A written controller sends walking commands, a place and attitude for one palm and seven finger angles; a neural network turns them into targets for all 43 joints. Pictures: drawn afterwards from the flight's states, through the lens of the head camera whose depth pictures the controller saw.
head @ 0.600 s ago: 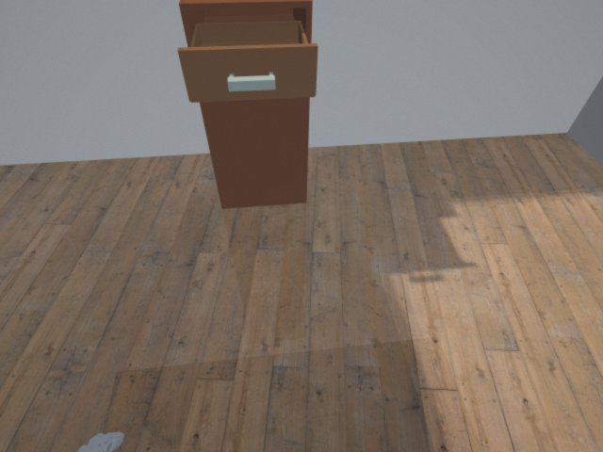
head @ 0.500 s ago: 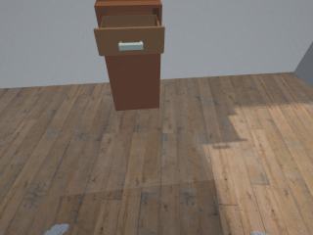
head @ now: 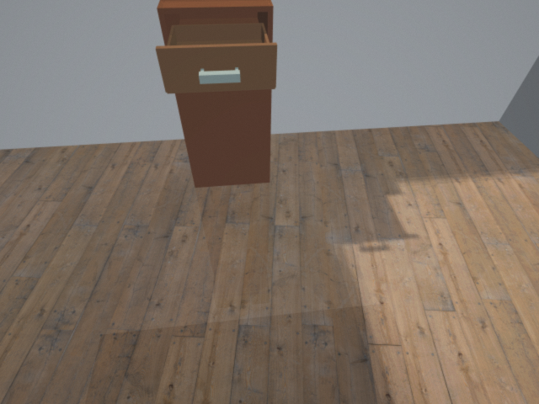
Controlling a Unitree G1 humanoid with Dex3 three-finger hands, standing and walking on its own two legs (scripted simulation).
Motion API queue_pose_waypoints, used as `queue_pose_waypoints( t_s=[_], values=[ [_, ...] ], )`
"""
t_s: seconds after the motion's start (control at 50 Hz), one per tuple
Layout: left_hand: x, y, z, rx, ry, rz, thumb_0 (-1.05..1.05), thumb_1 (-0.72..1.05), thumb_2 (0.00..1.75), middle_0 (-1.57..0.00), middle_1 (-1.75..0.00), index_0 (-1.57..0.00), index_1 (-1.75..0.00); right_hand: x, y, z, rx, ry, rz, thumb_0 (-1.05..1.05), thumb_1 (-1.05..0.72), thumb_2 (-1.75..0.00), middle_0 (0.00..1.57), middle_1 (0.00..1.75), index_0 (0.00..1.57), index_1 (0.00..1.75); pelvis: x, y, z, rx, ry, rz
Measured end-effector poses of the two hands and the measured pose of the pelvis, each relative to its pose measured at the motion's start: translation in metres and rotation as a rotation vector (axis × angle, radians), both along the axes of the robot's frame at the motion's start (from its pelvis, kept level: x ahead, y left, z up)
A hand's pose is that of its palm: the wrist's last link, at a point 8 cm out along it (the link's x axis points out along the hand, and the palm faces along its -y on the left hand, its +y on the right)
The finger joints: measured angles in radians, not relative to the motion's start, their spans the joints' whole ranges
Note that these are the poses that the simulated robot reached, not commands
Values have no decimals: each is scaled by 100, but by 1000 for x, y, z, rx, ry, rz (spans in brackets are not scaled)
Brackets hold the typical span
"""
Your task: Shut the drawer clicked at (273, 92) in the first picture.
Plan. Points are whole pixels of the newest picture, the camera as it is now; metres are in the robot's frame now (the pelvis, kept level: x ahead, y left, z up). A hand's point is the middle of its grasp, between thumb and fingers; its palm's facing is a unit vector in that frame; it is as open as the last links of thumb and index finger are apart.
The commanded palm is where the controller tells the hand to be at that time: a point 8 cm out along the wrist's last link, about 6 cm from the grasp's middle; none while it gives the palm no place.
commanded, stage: stand and wait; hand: left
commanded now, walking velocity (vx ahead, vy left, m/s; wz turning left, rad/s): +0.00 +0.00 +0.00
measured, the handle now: (219, 73) +1.01 +0.22 +0.01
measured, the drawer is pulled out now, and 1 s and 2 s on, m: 0.30 0.30 0.30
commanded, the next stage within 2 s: look at it before walking up in 0.30 s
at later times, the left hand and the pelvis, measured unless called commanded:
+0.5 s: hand out of the picture +0.07 +0.24 -0.15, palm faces -0.03 -0.95 -0.32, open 7.4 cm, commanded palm none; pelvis -0.01 +0.00 +0.00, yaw +0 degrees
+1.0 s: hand out of the picture +0.07 +0.25 -0.15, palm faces -0.03 -0.94 -0.33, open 7.4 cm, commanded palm none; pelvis +0.00 +0.00 +0.00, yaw +0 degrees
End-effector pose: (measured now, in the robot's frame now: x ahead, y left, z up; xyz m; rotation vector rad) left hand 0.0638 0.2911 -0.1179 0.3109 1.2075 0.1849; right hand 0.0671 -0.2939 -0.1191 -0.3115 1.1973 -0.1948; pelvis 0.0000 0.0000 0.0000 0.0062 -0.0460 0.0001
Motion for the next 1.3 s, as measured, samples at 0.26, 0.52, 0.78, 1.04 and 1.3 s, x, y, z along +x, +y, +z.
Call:
queue_pose_waypoints(
  t_s=[0.26, 0.52, 0.78, 1.04, 1.3],
  values=[
    [-5, -2, 1, 0, 2, -5, 1, 90, 90, -20, -30, -20, -30, -22, 1, -3, 13, 36, -16, 0, -90, -90, 20, 30, 21, 30, -8, -1, 1, -1, 1, -2],
    [-2, -2, -1, -9, 3, -8, 1, 90, 90, -20, -30, -20, -30, -18, 5, -2, 14, 35, -16, 0, -90, -90, 20, 30, 21, 30, -5, 1, 2, -2, 8, -3],
    [3, 1, 0, -7, 0, -4, 1, 90, 90, -20, -30, -20, -30, 0, 6, 2, 6, 4, -5, 0, -90, -90, 20, 30, 21, 30, 0, 3, 3, -2, 8, -3],
    [4, 4, 2, -1, 4, -2, 1, 90, 90, -20, -30, -20, -30, 8, 6, 3, 7, -2, 4, 0, -90, -90, 20, 30, 21, 30, 2, 3, 3, -3, 9, -2],
    [-22, -28, -33, -121, 150, 38, 1, 91, 90, -20, -30, -20, -30, -23, 44, -22, 78, 105, -76, 0, -91, -90, 20, 30, 21, 30, 39, 10, -9, -17, 28, -50]
  ],
)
